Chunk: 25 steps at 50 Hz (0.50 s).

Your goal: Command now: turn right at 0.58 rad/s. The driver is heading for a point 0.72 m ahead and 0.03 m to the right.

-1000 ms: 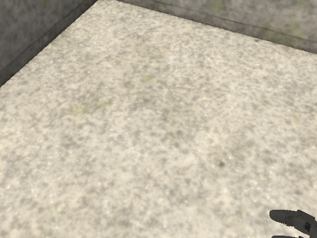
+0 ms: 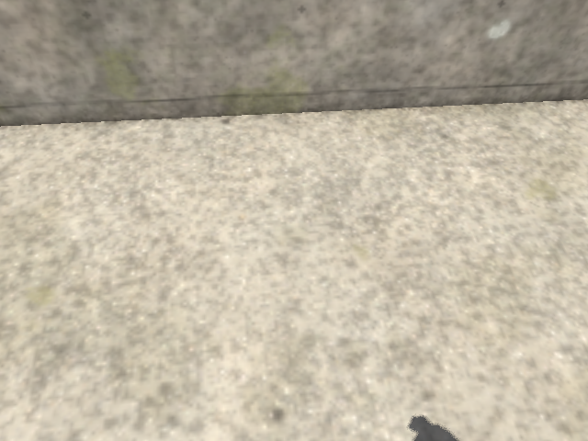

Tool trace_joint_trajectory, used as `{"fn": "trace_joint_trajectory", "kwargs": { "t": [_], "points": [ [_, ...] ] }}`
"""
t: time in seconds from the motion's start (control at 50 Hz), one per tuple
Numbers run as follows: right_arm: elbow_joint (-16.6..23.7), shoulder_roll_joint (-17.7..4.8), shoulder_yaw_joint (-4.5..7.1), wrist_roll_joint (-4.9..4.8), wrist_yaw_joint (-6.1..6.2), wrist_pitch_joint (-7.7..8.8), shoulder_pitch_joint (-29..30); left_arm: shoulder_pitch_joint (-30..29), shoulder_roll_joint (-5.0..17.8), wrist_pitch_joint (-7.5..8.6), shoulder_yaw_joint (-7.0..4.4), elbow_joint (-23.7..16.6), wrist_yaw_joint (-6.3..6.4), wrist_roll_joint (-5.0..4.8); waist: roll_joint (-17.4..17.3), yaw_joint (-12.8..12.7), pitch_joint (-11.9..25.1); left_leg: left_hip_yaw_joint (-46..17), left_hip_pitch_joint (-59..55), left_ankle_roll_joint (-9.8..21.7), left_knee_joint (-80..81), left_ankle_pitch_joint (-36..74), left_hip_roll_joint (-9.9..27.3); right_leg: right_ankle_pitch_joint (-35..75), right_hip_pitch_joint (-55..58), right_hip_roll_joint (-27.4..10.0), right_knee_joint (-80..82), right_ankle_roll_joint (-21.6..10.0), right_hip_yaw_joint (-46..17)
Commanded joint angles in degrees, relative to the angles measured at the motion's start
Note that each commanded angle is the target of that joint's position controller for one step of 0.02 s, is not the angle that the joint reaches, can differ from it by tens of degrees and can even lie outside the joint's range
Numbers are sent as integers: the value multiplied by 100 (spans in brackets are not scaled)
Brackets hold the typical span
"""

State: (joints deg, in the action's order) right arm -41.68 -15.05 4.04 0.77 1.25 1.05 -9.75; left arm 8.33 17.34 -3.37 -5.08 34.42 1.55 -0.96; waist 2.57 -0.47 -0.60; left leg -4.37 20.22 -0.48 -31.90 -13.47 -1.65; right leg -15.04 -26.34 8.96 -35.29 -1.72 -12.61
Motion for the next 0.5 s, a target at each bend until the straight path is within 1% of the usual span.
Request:
{"fn": "trace_joint_trajectory", "kwargs": {
  "t": [0.02,0.04,0.06,0.08,0.1,0.12,0.16,0.18,0.24,0.28,0.32,0.34,0.36,0.38,0.4,0.42,0.44,0.46,0.48,0.5],
  "points": [
    [516,-1133,325,247,24,77,50,101,963,191,-296,-530,-27,78,-1698,-60,480,-2557,-878,1621,1507,1664,2538,-1891,-1110,-252,-2519,261,243],
    [622,-854,246,170,74,66,342,278,1061,173,-354,-340,-55,36,-1218,-167,494,-1895,-819,1403,1330,1832,2228,-1527,-1033,-324,-3066,348,304],
    [676,-704,201,74,96,45,520,442,928,101,-339,-165,-36,18,-952,-221,440,-1319,-850,1135,1205,1821,1838,-1235,-1022,-372,-3394,459,432],
    [680,-642,170,-16,116,29,530,488,794,41,-297,-131,-27,29,-912,-162,381,-1042,-963,1067,1158,1885,1710,-977,-1179,-416,-3746,547,491],
    [678,-638,142,-30,138,-1,472,462,622,2,-239,-139,-45,6,-904,-122,320,-744,-945,1069,1176,2017,1591,-852,-1190,-463,-3845,614,623],
    [663,-656,142,-7,153,-35,383,324,540,-11,-198,-207,-56,-29,-973,-41,270,-505,-1003,1082,1225,1980,1480,-703,-1210,-517,-3669,666,804],
    [609,-744,172,33,191,-98,103,-64,432,-6,-133,-380,-61,-69,-1175,202,298,-359,-1485,1164,1221,1992,1518,-595,-1359,-673,-3014,762,975],
    [584,-824,200,35,201,-122,-4,-182,398,-2,-108,-447,-71,-58,-1254,287,366,-339,-1666,1210,1199,2040,1606,-648,-1301,-765,-2708,793,1014],
    [576,-1073,290,-3,170,-161,20,-268,297,9,-32,-558,-146,-17,-1399,348,519,-108,-1593,1257,1153,2142,1798,-894,-597,-977,-1763,727,1261],
    [564,-1166,327,-52,121,-163,75,-191,379,-4,-55,-565,-187,-25,-1487,330,548,17,-1416,1256,1121,2198,1882,-913,-109,-962,-1237,621,1477],
    [527,-1202,342,-124,80,-148,89,-79,449,-32,-97,-557,-229,-33,-1511,281,546,56,-1411,1196,989,2169,1976,-734,202,-929,-629,464,1588],
    [510,-1213,347,-178,71,-143,152,58,434,-40,-114,-520,-252,-36,-1475,173,541,138,-1355,1097,830,2140,1969,-439,464,-894,-120,336,1654],
    [483,-1177,341,-239,69,-142,213,303,409,-39,-138,-425,-263,-29,-1395,17,563,307,-1201,917,558,1995,1893,90,907,-784,591,167,1775],
    [362,-1003,302,-243,54,-124,-27,539,509,-33,-198,-332,-227,-14,-1096,-39,609,587,-804,584,97,1548,1714,652,1584,-685,1168,-20,1647],
    [383,-710,230,-70,24,-110,-170,746,1006,-2,-342,-357,-159,-22,129,16,679,1172,397,27,-1234,99,1222,2278,2627,-1570,1402,-379,302],
    [744,-460,95,159,26,-76,125,652,1570,57,-400,-528,-124,116,1713,56,627,1141,2069,-423,-2610,-2527,396,4024,2921,-3055,1294,-1528,-1634],
    [777,-787,191,43,71,-48,592,870,1214,196,-314,-497,-163,288,1083,-461,1070,276,2019,-422,-3533,-2630,393,3571,2594,-3205,1469,-2008,-1653],
    [728,-908,234,-89,79,-80,618,611,1008,284,-207,-415,-155,295,771,-268,802,158,2040,-351,-3772,-2173,507,3095,2380,-2848,1476,-1717,-1053],
    [591,-876,253,-85,108,-117,479,255,839,314,-162,-400,-122,190,513,-87,655,121,2006,-326,-3645,-1687,566,2665,2205,-2474,1453,-1353,-640],
    [511,-901,267,-35,140,-154,399,5,674,311,-90,-410,-94,89,459,0,585,106,1930,-352,-3507,-1313,598,2629,2074,-2292,1442,-1151,-419]
  ]
}}
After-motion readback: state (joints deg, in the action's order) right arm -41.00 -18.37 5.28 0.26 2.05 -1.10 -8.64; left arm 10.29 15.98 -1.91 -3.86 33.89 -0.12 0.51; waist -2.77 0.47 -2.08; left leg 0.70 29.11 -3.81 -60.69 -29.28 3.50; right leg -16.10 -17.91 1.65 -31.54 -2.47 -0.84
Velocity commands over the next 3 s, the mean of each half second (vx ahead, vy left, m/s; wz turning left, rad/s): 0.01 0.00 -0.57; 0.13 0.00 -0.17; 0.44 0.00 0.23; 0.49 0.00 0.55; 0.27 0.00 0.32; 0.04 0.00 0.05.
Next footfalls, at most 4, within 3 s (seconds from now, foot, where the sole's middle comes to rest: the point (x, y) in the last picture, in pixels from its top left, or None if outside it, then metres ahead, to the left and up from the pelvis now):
0.40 right None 0.00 -0.13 -0.77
0.80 left None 0.06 0.08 -0.77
1.18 right None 0.14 -0.25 -0.77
1.70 left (348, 422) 0.51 -0.11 -0.77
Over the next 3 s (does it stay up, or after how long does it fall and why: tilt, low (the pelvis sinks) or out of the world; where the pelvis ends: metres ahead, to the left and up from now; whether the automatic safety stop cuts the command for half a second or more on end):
stays up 0.73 -0.19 0.00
